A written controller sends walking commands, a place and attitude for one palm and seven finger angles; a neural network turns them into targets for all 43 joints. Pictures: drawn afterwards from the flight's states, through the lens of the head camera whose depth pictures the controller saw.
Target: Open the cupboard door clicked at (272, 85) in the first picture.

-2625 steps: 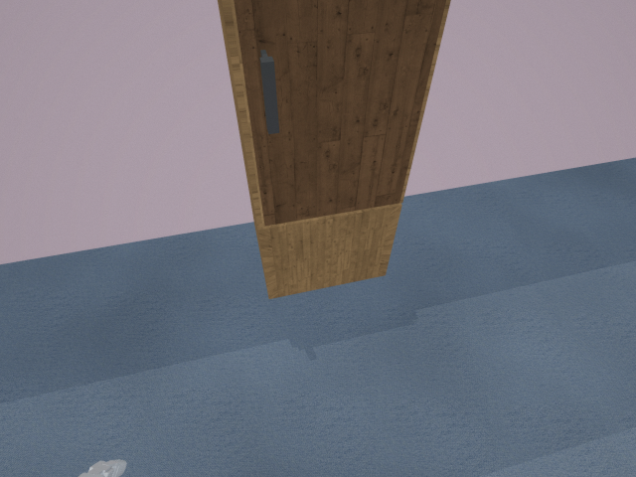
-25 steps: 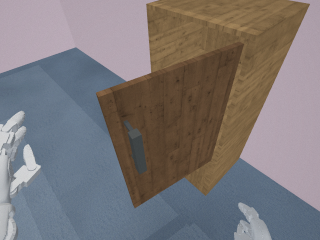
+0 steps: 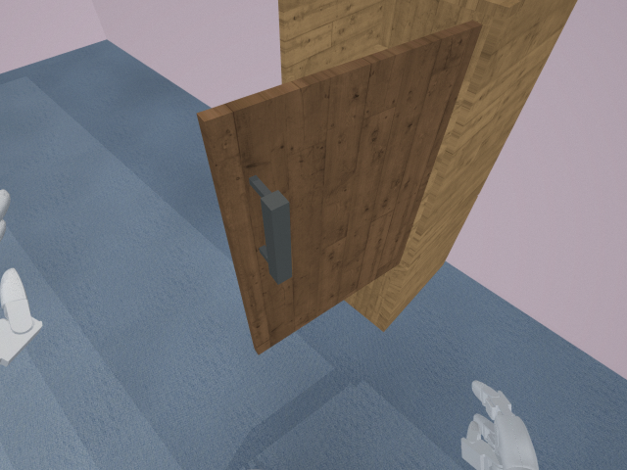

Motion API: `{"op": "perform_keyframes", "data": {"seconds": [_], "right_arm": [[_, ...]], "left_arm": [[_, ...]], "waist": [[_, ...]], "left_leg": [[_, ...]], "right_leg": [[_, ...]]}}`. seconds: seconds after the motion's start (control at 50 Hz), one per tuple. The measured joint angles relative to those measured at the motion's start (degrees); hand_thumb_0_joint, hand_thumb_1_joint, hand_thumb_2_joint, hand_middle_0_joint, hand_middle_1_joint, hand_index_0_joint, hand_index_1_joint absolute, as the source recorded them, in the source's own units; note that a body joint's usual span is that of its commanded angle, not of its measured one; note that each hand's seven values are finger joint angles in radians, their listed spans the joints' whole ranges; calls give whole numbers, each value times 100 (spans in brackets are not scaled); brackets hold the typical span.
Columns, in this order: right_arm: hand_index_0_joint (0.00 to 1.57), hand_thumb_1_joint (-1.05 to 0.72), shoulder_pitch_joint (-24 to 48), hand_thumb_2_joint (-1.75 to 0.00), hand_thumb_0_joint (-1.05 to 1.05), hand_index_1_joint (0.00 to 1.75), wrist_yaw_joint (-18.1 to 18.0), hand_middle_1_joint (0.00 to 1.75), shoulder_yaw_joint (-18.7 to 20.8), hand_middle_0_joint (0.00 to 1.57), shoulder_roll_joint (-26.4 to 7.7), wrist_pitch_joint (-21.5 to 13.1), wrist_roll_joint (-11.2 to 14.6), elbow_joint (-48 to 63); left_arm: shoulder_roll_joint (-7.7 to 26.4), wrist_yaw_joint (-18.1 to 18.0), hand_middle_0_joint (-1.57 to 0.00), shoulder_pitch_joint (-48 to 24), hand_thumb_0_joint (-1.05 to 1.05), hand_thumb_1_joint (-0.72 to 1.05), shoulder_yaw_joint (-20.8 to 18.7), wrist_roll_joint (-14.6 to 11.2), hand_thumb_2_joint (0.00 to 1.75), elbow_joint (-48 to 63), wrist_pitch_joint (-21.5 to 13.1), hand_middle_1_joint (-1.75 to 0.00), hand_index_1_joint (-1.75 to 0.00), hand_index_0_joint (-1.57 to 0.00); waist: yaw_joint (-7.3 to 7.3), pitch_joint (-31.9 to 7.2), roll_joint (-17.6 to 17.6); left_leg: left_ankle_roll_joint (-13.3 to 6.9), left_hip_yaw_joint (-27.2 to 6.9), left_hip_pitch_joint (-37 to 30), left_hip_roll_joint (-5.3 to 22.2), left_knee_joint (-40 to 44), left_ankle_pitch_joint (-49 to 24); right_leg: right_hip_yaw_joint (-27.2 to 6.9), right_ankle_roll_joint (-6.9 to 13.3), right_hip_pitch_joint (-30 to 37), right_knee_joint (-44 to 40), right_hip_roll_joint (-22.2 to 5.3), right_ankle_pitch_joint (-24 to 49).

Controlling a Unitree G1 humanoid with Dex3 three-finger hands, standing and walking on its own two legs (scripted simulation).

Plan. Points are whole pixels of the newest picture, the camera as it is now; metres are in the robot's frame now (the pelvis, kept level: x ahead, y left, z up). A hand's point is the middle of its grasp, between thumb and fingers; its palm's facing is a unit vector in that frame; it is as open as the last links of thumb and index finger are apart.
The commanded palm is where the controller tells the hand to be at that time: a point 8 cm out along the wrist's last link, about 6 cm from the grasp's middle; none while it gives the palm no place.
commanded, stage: step back with the hand held close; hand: left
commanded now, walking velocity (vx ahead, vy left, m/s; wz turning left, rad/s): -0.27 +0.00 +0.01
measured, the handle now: (269, 231) +0.39 +0.10 +0.08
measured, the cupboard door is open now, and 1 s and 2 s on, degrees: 79 79 79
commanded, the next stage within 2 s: stop stepping back and stand still in 0.68 s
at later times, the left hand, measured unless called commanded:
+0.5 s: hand (12, 401) +0.14 +0.24 +0.17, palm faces +0.38 -0.78 -0.49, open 7.4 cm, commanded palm +0.07 +0.28 +0.19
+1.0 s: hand out of the picture -0.01 +0.22 +0.17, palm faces +0.35 -0.76 -0.56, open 7.4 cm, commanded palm -0.07 +0.26 +0.19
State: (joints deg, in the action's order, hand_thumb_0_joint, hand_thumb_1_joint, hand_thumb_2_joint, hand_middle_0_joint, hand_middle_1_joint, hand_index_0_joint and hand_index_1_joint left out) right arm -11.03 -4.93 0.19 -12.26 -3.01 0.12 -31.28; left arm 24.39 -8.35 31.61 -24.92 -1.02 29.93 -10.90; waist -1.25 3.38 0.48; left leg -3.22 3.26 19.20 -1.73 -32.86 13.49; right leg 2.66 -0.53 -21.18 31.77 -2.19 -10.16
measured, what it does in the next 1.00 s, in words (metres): walks backwards: right foot, then left foot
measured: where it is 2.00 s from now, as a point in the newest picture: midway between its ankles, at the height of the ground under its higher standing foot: outside the picture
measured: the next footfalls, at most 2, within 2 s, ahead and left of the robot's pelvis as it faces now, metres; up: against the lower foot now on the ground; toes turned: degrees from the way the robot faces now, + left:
right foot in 0.48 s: -0.14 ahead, -0.13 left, +0.00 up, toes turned -1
left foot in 0.70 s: -0.06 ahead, +0.07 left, +0.00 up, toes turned -1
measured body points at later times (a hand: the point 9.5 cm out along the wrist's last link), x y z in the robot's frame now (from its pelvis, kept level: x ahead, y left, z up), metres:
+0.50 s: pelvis -0.08 -0.01 +0.01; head -0.03 +0.00 +0.45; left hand +0.11 +0.28 +0.20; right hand +0.12 -0.22 -0.08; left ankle +0.05 +0.09 -0.73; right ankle -0.18 -0.13 -0.73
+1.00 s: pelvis -0.21 -0.04 +0.01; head -0.18 -0.03 +0.46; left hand -0.04 +0.26 +0.20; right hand -0.04 -0.27 -0.07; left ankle -0.10 +0.07 -0.72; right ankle -0.26 -0.14 -0.73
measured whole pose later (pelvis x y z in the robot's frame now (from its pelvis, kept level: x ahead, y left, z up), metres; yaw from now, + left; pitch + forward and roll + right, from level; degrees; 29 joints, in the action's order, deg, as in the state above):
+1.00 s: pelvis -0.21 -0.04 +0.01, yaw +0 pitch +2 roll +1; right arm -12.6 -4.3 -1.0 -9.5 -6.8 -0.7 -33.5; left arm 28.7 -8.9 37.2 -25.1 -2.9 32.6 -8.4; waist 0.6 0.1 2.7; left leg -0.4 0.6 22.8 -1.6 -23.0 7.9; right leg 2.1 1.5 -10.0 26.6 0.1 -26.0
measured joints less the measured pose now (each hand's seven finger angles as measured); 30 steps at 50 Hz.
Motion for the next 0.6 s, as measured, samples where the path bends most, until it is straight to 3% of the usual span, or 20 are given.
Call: {"op": "perform_keyframes", "data": {"seconds": [0.12, 0.18, 0.24, 0.32, 0.38, 0.44, 0.48, 0.54, 0.6], "right_arm": [[20, -91, -63, -89, 1, 30, 44, 30, -44, 20, -6, -111, -16, -90], [20, -91, -72, -89, 1, 30, 20, 30, -59, 20, -7, -133, -35, -182], [20, -91, -136, -89, 1, 30, -40, 30, -31, 20, 41, -178, -73, -229], [20, -91, -286, -89, 1, 30, 24, 30, -2, 20, 239, -333, -123, -387], [20, -91, -255, -89, 1, 30, 122, 30, -64, 20, 310, -445, -152, -482], [20, -91, -57, -89, 1, 30, 199, 30, -119, 20, 303, -488, -168, -498], [20, -91, 162, -89, 1, 30, 231, 30, -148, 21, 287, -464, -167, -448], [20, -91, 578, -89, 1, 30, 237, 30, -137, 21, 188, -342, -130, -381], [20, -91, 601, -89, 1, 30, 177, 30, -86, 21, 132, -213, 31, -351]], "left_arm": [[-203, -73, -21, -147, 1, 89, 81, 26, 90, 85, -86, -30, -30, -22], [-169, -122, -21, -134, 1, 89, 101, -1, 90, 242, -151, -30, -30, -22], [-81, -123, -21, -183, 1, 89, 22, 81, 90, 209, -213, -30, -30, -22], [49, -152, -21, -208, 1, 89, -158, 76, 90, 93, -234, -30, -30, -22], [-15, -185, -21, -71, 1, 89, -166, -37, 90, 113, -192, -30, -30, -21], [-57, -124, -21, -57, 1, 89, -20, -127, 90, 140, -76, -30, -30, -21], [23, -32, -21, -89, 1, 89, 35, -182, 90, 170, -36, -30, -30, -21], [108, 121, -21, -162, 1, 89, 104, -247, 90, 173, -81, -30, -30, -21], [263, 226, -21, -5, 1, 89, 157, -271, 90, 232, -117, -30, -30, -22]], "waist": [[23, -9, -53], [67, 30, 7], [119, 80, -39], [137, -98, -48], [47, -269, -32], [-27, -310, -40], [-74, -263, 21], [-88, -47, -128], [-30, -84, -168]], "left_leg": [[45, -98, 432, 50, -565, 389], [24, -90, 524, 46, -628, 175], [-80, -143, 511, 80, -547, -62], [-48, -300, 436, 111, 5, -395], [4, -243, 404, 190, 549, -737], [63, -161, 460, 248, 975, -1085], [111, -64, 585, 244, 1107, -1276], [197, -37, 789, 413, 1080, -1467], [262, -194, 862, 376, 193, -502]], "right_leg": [[94, 32, -229, 149, 38, 67], [96, 13, -330, 271, 22, 56], [-83, -50, -410, 892, 197, -581], [-259, -11, -70, 1777, 472, -1356], [-221, 28, 475, 1237, 478, -1641], [-206, 66, 1046, 216, 445, -1306], [-241, 92, 1323, -444, 384, -848], [-286, 165, 1293, -752, 526, -1076], [-249, 203, 1186, -627, 607, -899]]}}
